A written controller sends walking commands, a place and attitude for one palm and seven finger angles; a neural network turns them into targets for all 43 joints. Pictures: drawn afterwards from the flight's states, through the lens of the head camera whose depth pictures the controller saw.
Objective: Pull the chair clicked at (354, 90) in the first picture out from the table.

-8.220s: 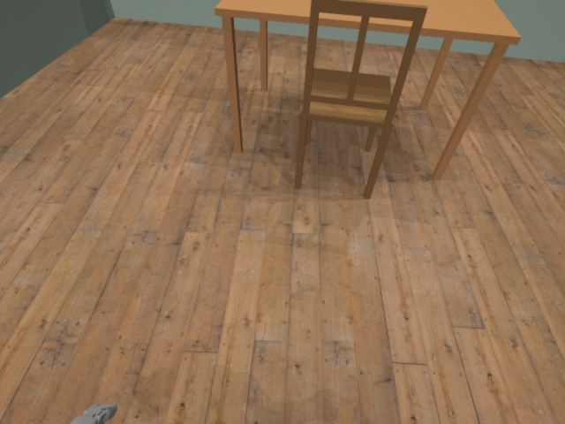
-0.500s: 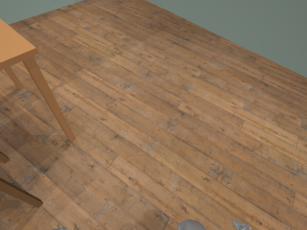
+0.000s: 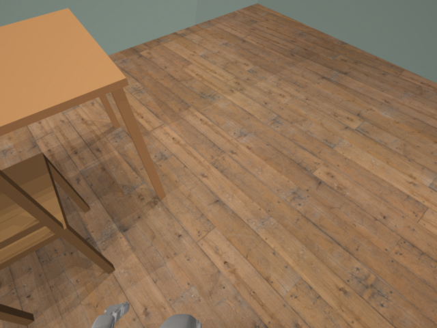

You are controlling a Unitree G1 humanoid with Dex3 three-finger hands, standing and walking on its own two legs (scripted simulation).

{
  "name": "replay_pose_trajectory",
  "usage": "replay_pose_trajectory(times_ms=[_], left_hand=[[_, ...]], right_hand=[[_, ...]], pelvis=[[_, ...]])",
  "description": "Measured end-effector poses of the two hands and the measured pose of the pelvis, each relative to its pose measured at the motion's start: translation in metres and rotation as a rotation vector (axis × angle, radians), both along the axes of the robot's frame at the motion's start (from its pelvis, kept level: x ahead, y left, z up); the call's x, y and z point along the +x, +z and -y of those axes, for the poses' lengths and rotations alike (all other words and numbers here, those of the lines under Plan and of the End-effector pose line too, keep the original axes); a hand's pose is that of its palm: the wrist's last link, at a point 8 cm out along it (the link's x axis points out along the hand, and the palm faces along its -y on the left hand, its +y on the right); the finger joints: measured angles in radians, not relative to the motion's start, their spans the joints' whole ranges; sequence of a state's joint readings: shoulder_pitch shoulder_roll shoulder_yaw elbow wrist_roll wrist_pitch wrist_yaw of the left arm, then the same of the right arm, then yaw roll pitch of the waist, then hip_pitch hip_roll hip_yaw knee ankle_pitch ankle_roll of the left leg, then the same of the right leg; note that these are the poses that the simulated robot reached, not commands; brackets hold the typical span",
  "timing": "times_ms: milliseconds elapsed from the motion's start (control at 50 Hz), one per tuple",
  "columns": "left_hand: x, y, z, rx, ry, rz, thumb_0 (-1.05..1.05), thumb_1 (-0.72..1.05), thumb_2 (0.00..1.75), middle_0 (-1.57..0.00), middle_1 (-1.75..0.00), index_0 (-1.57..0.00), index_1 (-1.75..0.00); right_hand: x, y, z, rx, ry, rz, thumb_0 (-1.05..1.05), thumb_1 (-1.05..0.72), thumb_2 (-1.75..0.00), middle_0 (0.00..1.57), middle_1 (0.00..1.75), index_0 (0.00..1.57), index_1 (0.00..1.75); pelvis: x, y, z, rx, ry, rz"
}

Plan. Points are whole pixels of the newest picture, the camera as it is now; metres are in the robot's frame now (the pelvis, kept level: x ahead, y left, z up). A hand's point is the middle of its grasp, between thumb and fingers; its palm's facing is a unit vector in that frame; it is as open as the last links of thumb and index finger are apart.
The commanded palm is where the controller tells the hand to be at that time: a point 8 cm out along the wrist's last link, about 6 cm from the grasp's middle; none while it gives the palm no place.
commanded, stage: turn to face it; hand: left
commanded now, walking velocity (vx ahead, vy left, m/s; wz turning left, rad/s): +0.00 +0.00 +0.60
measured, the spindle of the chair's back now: out of the picture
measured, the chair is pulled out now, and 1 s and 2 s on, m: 0.00 0.00 0.00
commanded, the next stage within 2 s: take the last steps up to it in 0.92 s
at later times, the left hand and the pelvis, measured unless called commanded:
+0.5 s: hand out of the picture +0.01 +0.29 -0.17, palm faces +0.33 -0.91 -0.24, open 7.4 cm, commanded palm none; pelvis +0.00 +0.06 +0.00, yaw +17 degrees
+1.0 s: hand out of the picture -0.01 +0.20 -0.14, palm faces +0.51 -0.81 -0.29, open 7.4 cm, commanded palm none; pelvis +0.01 -0.02 +0.00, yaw +32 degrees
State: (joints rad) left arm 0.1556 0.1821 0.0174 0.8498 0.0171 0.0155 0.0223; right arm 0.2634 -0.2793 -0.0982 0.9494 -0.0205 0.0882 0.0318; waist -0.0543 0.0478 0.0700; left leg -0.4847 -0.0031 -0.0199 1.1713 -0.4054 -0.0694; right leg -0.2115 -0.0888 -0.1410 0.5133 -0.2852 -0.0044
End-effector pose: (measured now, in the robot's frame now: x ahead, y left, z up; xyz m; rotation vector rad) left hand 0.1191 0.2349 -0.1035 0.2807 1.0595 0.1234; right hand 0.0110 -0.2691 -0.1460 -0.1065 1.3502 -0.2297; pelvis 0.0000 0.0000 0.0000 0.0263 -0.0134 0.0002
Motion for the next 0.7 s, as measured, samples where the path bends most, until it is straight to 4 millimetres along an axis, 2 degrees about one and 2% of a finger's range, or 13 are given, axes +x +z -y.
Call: replay_pose_trajectory(times_ms=[80,140,260,320,400,520,600,700], left_hand=[[-0.036,-0.009,-0.012,-0.011,0.083,-0.056,0.0,0.9,0.9,-0.2,-0.3,-0.21,-0.3],[-0.066,-0.019,-0.026,-0.024,0.149,-0.105,0.0,0.9,0.9,-0.2,-0.3,-0.21,-0.3],[-0.127,-0.053,-0.067,-0.059,0.296,-0.199,0.0,0.9,0.9,-0.2,-0.3,-0.21,-0.3],[-0.146,-0.058,-0.083,-0.058,0.349,-0.249,0.0,0.9,0.9,-0.2,-0.3,-0.21,-0.3],[-0.146,-0.047,-0.095,-0.066,0.391,-0.224,0.01,0.91,0.9,-0.19,-0.3,-0.2,-0.3],[-0.127,-0.031,-0.1,-0.062,0.422,-0.114,0.01,0.91,0.9,-0.19,-0.3,-0.2,-0.3],[-0.11,-0.022,-0.095,-0.052,0.437,-0.052,0.0,0.91,0.9,-0.19,-0.3,-0.2,-0.3],[-0.09,-0.011,-0.079,-0.03,0.444,0.018,0.0,0.91,0.9,-0.19,-0.3,-0.2,-0.3]], right_hand=[[0.027,0.006,-0.003,-0.011,0.081,0.002,0.01,-0.91,-0.9,0.2,0.3,0.2,0.3],[0.055,0.01,-0.013,-0.026,0.154,0.023,0.01,-0.91,-0.9,0.2,0.3,0.2,0.3],[0.123,0.016,-0.055,-0.079,0.313,0.142,0.01,-0.91,-0.9,0.2,0.3,0.2,0.3],[0.143,0.026,-0.076,-0.087,0.366,0.196,0.01,-0.91,-0.9,0.2,0.3,0.2,0.3],[0.151,0.038,-0.096,-0.092,0.411,0.21,0.0,-0.91,-0.9,0.2,0.3,0.2,0.3],[0.15,0.038,-0.111,-0.058,0.458,0.181,0.0,-0.91,-0.9,0.2,0.3,0.2,0.3],[0.143,0.031,-0.109,-0.033,0.469,0.153,0.0,-0.9,-0.9,0.2,0.3,0.2,0.3],[0.134,0.016,-0.091,-0.006,0.472,0.103,0.0,-0.9,-0.9,0.2,0.3,0.2,0.3]], pelvis=[[-0.001,0.001,-0.003,0.005,0.057,-0.002],[-0.001,-0.001,-0.01,0.001,0.098,-0.006],[-0.001,-0.019,-0.039,-0.028,0.181,-0.019],[-0.001,-0.017,-0.047,-0.034,0.199,-0.016],[0.0,-0.005,-0.055,-0.056,0.246,-0.012],[0.001,0.003,-0.056,-0.059,0.314,-0.007],[0.004,0.003,-0.05,-0.052,0.357,-0.002],[0.007,0.0,-0.033,-0.037,0.405,0.005]])
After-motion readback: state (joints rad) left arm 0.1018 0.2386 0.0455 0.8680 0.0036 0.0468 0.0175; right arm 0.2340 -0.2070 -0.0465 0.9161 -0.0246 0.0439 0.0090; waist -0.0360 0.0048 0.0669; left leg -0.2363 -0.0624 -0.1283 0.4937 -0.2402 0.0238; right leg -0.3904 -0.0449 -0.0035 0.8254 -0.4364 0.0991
